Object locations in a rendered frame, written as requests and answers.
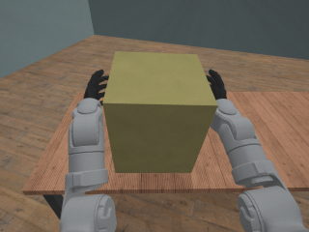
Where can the robot right forearm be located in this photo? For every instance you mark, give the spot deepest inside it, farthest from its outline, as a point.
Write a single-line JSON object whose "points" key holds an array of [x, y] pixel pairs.
{"points": [[251, 168]]}

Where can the robot left upper arm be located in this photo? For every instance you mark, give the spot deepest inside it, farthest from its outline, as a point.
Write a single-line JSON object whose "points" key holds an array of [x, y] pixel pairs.
{"points": [[89, 213]]}

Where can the robot right upper arm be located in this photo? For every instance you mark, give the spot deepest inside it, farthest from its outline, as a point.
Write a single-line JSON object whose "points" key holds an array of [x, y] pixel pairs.
{"points": [[269, 209]]}

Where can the robot left forearm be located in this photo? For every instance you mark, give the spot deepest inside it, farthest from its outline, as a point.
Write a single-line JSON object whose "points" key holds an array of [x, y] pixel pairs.
{"points": [[86, 149]]}

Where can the table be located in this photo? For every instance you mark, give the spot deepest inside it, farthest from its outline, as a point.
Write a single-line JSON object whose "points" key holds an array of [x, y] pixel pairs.
{"points": [[280, 121]]}

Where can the right robot hand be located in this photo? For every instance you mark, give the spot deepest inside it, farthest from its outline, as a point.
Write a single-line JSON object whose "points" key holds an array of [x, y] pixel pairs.
{"points": [[217, 85]]}

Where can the carton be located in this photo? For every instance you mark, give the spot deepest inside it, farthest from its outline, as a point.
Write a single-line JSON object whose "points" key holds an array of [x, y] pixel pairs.
{"points": [[158, 109]]}

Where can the left robot hand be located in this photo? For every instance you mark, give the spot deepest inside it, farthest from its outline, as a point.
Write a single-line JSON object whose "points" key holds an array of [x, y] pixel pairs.
{"points": [[93, 87]]}

